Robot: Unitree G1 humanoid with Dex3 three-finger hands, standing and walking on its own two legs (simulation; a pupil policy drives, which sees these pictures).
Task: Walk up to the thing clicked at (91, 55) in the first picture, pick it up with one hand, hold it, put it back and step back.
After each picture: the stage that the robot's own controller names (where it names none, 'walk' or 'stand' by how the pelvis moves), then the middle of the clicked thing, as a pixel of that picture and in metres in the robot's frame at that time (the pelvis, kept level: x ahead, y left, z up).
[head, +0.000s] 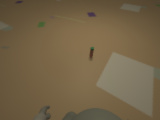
stand; (91, 52) +1.27 -0.03 -0.66
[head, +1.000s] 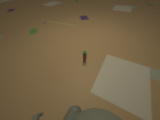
walk; (84, 56) +1.14 +0.18 -0.64
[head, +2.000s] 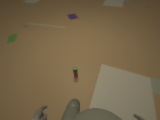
walk; (75, 72) +0.69 +0.26 -0.64
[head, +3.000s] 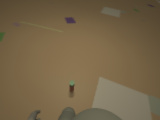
walk; (71, 86) +0.49 +0.16 -0.64
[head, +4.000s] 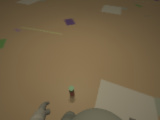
stand; (71, 91) +0.41 +0.20 -0.65
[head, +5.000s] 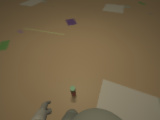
stand; (73, 91) +0.41 +0.19 -0.64
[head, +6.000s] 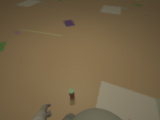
stand; (71, 93) +0.38 +0.20 -0.66
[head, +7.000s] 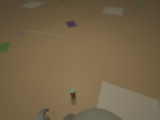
stand; (72, 93) +0.40 +0.20 -0.66
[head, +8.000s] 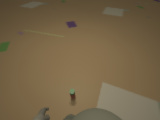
stand; (72, 94) +0.39 +0.20 -0.66
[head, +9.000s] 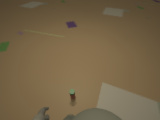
stand; (72, 94) +0.39 +0.19 -0.66
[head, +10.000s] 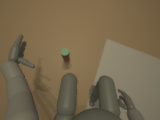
go down; (65, 55) +0.48 +0.19 -0.33
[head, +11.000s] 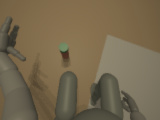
go down; (64, 52) +0.49 +0.20 -0.28
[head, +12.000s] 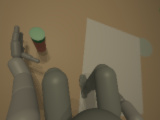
close in; (39, 42) +0.49 +0.24 -0.18
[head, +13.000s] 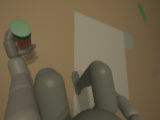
close; (23, 39) +0.49 +0.26 -0.17
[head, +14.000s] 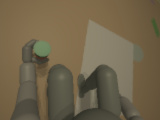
lift; (42, 53) +0.38 +0.24 -0.16
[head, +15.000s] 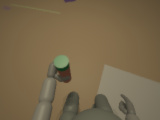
lift; (64, 71) +0.32 +0.17 +0.03
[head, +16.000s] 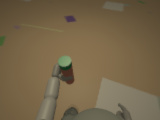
hold; (67, 72) +0.32 +0.15 +0.05
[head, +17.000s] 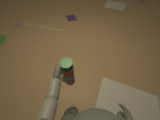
hold; (68, 73) +0.31 +0.15 +0.03
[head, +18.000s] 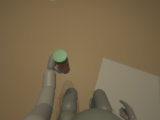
crouch; (63, 64) +0.38 +0.18 -0.02
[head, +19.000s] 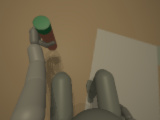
lower; (48, 37) +0.52 +0.21 -0.05
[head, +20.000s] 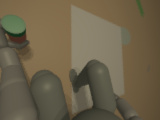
lower; (17, 36) +0.49 +0.26 -0.18
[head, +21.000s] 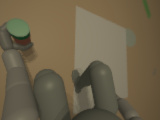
lower; (22, 38) +0.47 +0.26 -0.18
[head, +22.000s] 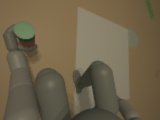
lower; (27, 40) +0.47 +0.25 -0.18
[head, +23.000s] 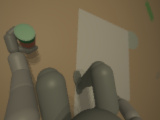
lower; (27, 41) +0.46 +0.25 -0.18
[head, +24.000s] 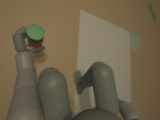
draw back; (35, 41) +0.46 +0.22 -0.18
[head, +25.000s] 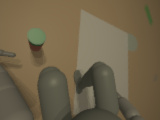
stand; (36, 42) +0.45 +0.23 -0.18
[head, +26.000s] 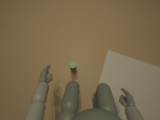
walk; (73, 68) +0.44 +0.15 -0.41
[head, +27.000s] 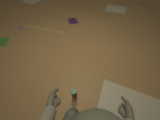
stand; (74, 94) +0.38 +0.15 -0.60
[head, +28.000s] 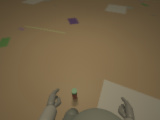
stand; (74, 94) +0.38 +0.15 -0.60
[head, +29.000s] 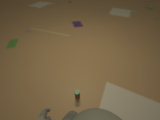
stand; (77, 94) +0.40 +0.14 -0.65
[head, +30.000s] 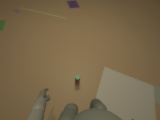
walk; (77, 79) +0.47 +0.09 -0.63
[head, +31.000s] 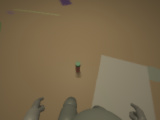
walk; (77, 67) +0.65 +0.16 -0.63
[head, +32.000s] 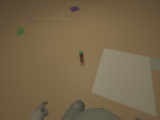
walk; (81, 56) +0.97 +0.24 -0.63
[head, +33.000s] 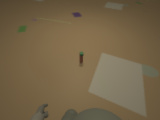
stand; (81, 57) +1.07 +0.17 -0.64
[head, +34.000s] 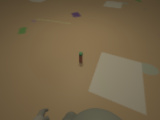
stand; (80, 57) +1.07 +0.18 -0.66
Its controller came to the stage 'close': yes
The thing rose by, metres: 0.68
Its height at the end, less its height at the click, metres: +0.00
